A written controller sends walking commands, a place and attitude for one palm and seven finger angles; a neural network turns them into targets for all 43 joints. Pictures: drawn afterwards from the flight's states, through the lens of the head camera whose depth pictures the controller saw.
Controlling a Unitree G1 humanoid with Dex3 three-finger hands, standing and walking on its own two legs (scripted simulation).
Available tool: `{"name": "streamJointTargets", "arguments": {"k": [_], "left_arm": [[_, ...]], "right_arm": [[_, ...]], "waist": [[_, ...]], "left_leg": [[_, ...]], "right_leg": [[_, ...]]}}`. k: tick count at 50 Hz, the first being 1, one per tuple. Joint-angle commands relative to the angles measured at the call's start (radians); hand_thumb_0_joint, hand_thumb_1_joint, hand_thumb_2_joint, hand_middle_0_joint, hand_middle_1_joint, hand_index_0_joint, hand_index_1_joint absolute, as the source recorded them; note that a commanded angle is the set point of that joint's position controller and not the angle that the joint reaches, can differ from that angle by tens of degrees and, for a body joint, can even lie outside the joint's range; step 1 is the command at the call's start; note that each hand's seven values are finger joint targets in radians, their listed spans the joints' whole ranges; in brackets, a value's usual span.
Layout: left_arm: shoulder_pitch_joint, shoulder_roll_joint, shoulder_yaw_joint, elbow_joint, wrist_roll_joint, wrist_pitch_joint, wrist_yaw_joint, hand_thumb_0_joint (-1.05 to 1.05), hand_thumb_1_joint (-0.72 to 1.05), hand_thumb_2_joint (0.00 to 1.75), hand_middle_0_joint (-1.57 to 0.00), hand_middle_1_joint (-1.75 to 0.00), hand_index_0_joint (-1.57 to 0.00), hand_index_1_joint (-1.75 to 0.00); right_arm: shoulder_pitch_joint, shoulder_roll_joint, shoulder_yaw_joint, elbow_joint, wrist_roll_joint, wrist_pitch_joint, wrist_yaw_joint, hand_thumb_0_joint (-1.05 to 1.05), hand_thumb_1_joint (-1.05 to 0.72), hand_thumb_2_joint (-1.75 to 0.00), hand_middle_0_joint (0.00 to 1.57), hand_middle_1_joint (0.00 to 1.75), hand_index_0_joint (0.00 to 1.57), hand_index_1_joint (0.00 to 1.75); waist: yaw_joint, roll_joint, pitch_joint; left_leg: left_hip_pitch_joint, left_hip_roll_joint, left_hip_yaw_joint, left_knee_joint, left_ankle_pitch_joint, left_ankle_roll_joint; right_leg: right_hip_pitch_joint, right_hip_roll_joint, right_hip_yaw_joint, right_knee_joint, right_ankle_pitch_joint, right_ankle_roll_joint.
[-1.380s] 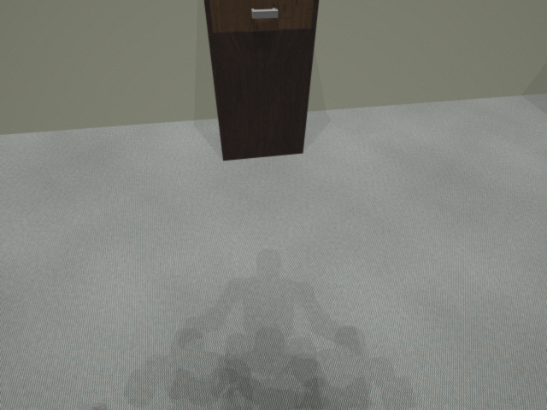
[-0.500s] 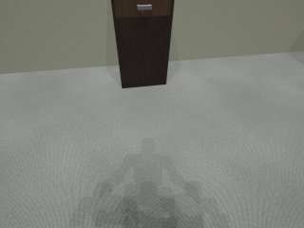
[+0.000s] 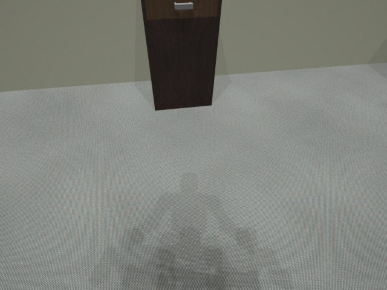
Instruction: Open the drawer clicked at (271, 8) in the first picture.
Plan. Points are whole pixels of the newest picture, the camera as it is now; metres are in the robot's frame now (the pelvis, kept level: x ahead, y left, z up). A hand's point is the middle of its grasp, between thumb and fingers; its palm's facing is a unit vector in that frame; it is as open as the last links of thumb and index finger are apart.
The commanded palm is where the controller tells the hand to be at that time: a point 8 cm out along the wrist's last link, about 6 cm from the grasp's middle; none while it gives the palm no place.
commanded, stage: look at it before walking up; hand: left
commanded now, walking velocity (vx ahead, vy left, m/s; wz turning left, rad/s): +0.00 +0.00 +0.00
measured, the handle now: (183, 4) +1.57 +0.16 +0.02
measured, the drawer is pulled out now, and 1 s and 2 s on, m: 0.00 0.00 0.00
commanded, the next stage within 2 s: walk to a spot facing it in 0.06 s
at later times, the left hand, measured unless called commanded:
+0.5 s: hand out of the picture +0.05 +0.19 -0.19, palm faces -0.03 -0.98 -0.20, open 7.4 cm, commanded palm none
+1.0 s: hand (147, 201) +0.40 +0.17 -0.18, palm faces -0.29 -0.94 -0.17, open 7.4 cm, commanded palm none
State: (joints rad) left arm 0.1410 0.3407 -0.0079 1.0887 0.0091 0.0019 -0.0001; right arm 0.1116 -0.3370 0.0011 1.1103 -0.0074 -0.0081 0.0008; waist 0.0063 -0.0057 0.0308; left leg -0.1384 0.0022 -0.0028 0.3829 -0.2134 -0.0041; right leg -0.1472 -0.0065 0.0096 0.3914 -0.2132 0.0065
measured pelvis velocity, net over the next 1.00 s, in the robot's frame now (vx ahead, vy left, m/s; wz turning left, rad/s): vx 0.24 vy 0.02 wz -0.30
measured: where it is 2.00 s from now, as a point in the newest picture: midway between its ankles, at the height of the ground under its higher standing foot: (219, 216)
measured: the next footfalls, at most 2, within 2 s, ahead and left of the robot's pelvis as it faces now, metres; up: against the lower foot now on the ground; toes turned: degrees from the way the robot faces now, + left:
left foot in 0.64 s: +0.16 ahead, +0.11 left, +0.00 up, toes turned -1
right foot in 1.12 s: +0.42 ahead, -0.13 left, +0.00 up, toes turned -27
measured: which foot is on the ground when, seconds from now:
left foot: down 0.00-0.46, up 0.48-0.62, down 0.64-1.00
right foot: down 0.00-0.66, up 0.68-1.00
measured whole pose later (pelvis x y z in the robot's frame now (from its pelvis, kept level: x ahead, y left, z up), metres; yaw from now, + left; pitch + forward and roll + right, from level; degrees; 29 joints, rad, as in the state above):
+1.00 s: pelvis +0.24 +0.02 -0.01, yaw -17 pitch +0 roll -2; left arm 0.12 0.22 0.07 0.98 0.03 0.02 -0.03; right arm 0.46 -0.11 -0.02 1.14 -0.02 -0.08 -0.04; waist -0.02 -0.03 0.07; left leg 0.10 0.04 0.28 0.30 -0.40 0.01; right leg -0.59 -0.05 -0.13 0.82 -0.16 -0.03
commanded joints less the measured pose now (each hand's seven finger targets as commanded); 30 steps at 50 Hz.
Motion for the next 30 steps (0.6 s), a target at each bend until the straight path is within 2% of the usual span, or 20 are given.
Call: {"name": "streamJointTargets", "arguments": {"k": [1,8,9,10,12,14,16,17,19,20,21,22,23,24,25,26,27,29,30], "left_arm": [[-0.042,0.206,0.041,-0.064,0.003,-0.027,0.011,0.0,0.9,0.9,-0.2,-0.3,-0.2,-0.3],[-0.041,0.206,0.041,-0.06,0.003,-0.027,0.011,0.0,0.9,0.9,-0.2,-0.3,-0.2,-0.3],[-0.01,0.137,0.027,-0.045,0.0,-0.018,0.013,0.0,0.9,0.9,-0.2,-0.3,-0.2,-0.3],[0.028,0.087,0.016,-0.033,0.003,-0.004,0.013,0.0,0.9,0.9,-0.2,-0.3,-0.2,-0.3],[0.055,0.085,0.022,-0.041,0.01,0.011,0.003,0.0,0.9,0.9,-0.2,-0.3,-0.2,-0.3],[0.08,0.085,0.034,-0.063,0.014,0.015,-0.01,0.0,0.9,0.9,-0.2,-0.3,-0.2,-0.3],[0.114,0.078,0.044,-0.082,0.016,0.01,-0.017,0.0,0.9,0.9,-0.2,-0.3,-0.2,-0.3],[0.13,0.068,0.049,-0.091,0.017,0.004,-0.019,0.0,0.9,0.9,-0.2,-0.3,-0.2,-0.3],[0.174,0.052,0.058,-0.099,0.017,-0.009,-0.021,0.0,0.9,0.9,-0.2,-0.3,-0.2,-0.3],[0.201,0.05,0.063,-0.099,0.017,-0.013,-0.019,0.0,0.9,0.9,-0.2,-0.3,-0.2,-0.3],[0.23,0.057,0.068,-0.093,0.017,-0.019,-0.017,0.0,0.9,0.9,-0.2,-0.3,-0.2,-0.3],[0.272,0.071,0.077,-0.081,0.018,-0.027,-0.011,0.0,0.9,0.9,-0.2,-0.3,-0.2,-0.3],[0.335,0.098,0.086,-0.061,0.016,-0.037,-0.003,0.0,0.9,0.9,-0.2,-0.3,-0.2,-0.3],[0.393,0.093,0.091,-0.048,0.014,-0.045,0.007,0.0,0.9,0.9,-0.2,-0.3,-0.2,-0.3],[0.419,0.082,0.093,-0.038,0.019,-0.049,0.017,0.0,0.9,0.9,-0.2,-0.3,-0.2,-0.3],[0.415,0.077,0.094,-0.035,0.023,-0.048,0.023,0.0,0.9,0.9,-0.2,-0.3,-0.2,-0.3],[0.381,0.066,0.095,-0.043,0.028,-0.05,0.027,0.0,0.9,0.9,-0.2,-0.3,-0.2,-0.3],[0.297,0.052,0.09,-0.055,0.022,-0.051,0.021,0.0,0.9,0.9,-0.2,-0.3,-0.2,-0.3],[0.254,0.045,0.09,-0.064,0.015,-0.049,0.015,0.0,0.9,0.9,-0.2,-0.3,-0.2,-0.3]], "right_arm": [[-0.05,-0.208,-0.038,-0.063,0.001,-0.024,-0.012,0.0,-0.9,-0.9,0.2,0.3,0.2,0.3],[-0.053,-0.21,-0.036,-0.061,0.0,-0.026,-0.013,0.0,-0.9,-0.9,0.2,0.3,0.2,0.3],[-0.025,-0.141,-0.019,-0.046,-0.004,-0.018,-0.012,0.0,-0.9,-0.9,0.2,0.3,0.2,0.3],[0.009,-0.089,-0.009,-0.035,-0.008,-0.008,-0.009,0.0,-0.9,-0.9,0.2,0.3,0.2,0.3],[0.048,-0.09,-0.016,-0.038,-0.013,0.002,-0.007,0.0,-0.9,-0.9,0.2,0.3,0.2,0.3],[0.058,-0.107,-0.028,-0.056,-0.017,0.005,-0.006,0.0,-0.9,-0.9,0.2,0.3,0.2,0.3],[0.079,-0.117,-0.042,-0.074,-0.015,0.0,-0.006,0.0,-0.9,-0.9,0.2,0.3,0.2,0.3],[0.097,-0.111,-0.046,-0.082,-0.014,-0.006,-0.007,0.0,-0.9,-0.9,0.2,0.3,0.2,0.3],[0.113,-0.098,-0.051,-0.097,-0.011,-0.018,-0.009,0.0,-0.9,-0.9,0.2,0.3,0.2,0.3],[0.113,-0.083,-0.053,-0.106,-0.01,-0.023,-0.008,0.0,-0.9,-0.9,0.2,0.3,0.2,0.3],[0.105,-0.065,-0.053,-0.114,-0.007,-0.028,-0.008,0.0,-0.9,-0.9,0.2,0.3,0.2,0.3],[0.091,-0.031,-0.048,-0.13,-0.005,-0.035,-0.008,0.0,-0.9,-0.9,0.2,0.3,0.2,0.3],[0.052,-0.003,-0.043,-0.152,-0.005,-0.043,-0.007,0.0,-0.9,-0.9,0.2,0.3,0.2,0.3],[-0.016,0.003,-0.04,-0.181,-0.006,-0.052,-0.009,0.0,-0.9,-0.9,0.2,0.3,0.2,0.3],[-0.055,0.008,-0.041,-0.197,-0.005,-0.061,-0.009,0.0,-0.9,-0.9,0.2,0.3,0.2,0.3],[-0.065,0.02,-0.042,-0.201,-0.002,-0.066,-0.007,0.0,-0.9,-0.9,0.2,0.3,0.2,0.3],[-0.044,0.033,-0.045,-0.201,0.002,-0.067,-0.006,0.0,-0.9,-0.9,0.2,0.3,0.2,0.3],[0.045,0.057,-0.046,-0.172,0.005,-0.063,-0.002,0.0,-0.9,-0.9,0.2,0.3,0.2,0.3],[0.116,0.064,-0.047,-0.149,0.005,-0.062,-0.002,0.0,-0.9,-0.9,0.2,0.3,0.2,0.3]], "waist": [[-0.005,0.001,-0.062],[-0.004,0.003,-0.066],[-0.003,0.001,-0.072],[-0.004,0.005,-0.068],[-0.006,0.011,0.003],[-0.001,0.016,0.073],[0.003,0.025,0.095],[0.001,0.019,0.095],[0.01,0.021,0.09],[0.018,-0.002,0.085],[0.028,-0.057,0.079],[0.036,-0.145,0.069],[0.057,-0.226,0.062],[0.093,-0.232,0.075],[0.102,-0.164,0.069],[0.096,-0.121,0.057],[0.069,-0.115,0.046],[0.006,-0.119,0.02],[-0.036,-0.113,0.014]], "left_leg": [[0.016,0.117,-0.095,-0.065,0.154,0.032],[0.025,0.118,-0.094,-0.07,0.163,0.031],[0.029,0.118,-0.076,-0.063,0.115,0.02],[0.032,0.112,-0.059,-0.05,0.022,0.011],[-0.022,0.115,-0.059,-0.059,-0.216,0.02],[-0.077,0.129,-0.072,-0.064,-0.364,0.034],[-0.087,0.151,-0.085,-0.04,-0.41,0.054],[-0.092,0.162,-0.097,-0.021,-0.396,0.066],[-0.113,0.165,-0.083,0.047,-0.347,0.072],[-0.138,0.151,-0.059,0.096,-0.337,0.066],[-0.195,0.121,-0.017,0.184,-0.307,0.051],[-0.286,0.071,0.064,0.314,-0.263,0.021],[-0.406,0.031,0.12,0.446,-0.269,-0.006],[-0.523,0.045,0.089,0.536,-0.34,-0.011],[-0.576,0.064,0.056,0.566,-0.373,-0.012],[-0.576,0.083,0.038,0.551,-0.397,-0.008],[-0.525,0.104,0.001,0.483,-0.403,-0.001],[-0.316,0.071,0.055,0.337,-0.259,-0.004],[-0.147,0.049,0.091,0.224,-0.135,-0.006]], "right_leg": [[0.006,-0.114,0.095,-0.064,0.146,-0.035],[0.011,-0.116,0.094,-0.066,0.154,-0.034],[0.009,-0.111,0.093,-0.07,0.102,-0.026],[-0.013,-0.1,0.098,-0.059,-0.007,-0.022],[-0.09,-0.074,0.116,-0.049,-0.226,-0.032],[-0.157,-0.049,0.133,-0.026,-0.327,-0.047],[-0.198,-0.029,0.138,0.024,-0.342,-0.06],[-0.204,-0.022,0.145,0.054,-0.324,-0.067],[-0.192,-0.023,0.165,0.085,-0.288,-0.082],[-0.176,-0.036,0.196,0.08,-0.285,-0.095],[-0.125,-0.064,0.26,0.05,-0.259,-0.117],[-0.033,-0.138,0.371,-0.008,-0.183,-0.158],[0.077,-0.237,0.513,-0.079,-0.039,-0.217],[0.175,-0.286,0.586,-0.091,0.17,-0.275],[0.235,-0.304,0.579,-0.06,0.314,-0.305],[0.251,-0.306,0.544,-0.021,0.372,-0.306],[0.206,-0.302,0.506,-0.002,0.346,-0.285],[0.04,-0.234,0.402,-0.016,0.232,-0.226],[-0.086,-0.18,0.331,0.001,0.153,-0.185]]}}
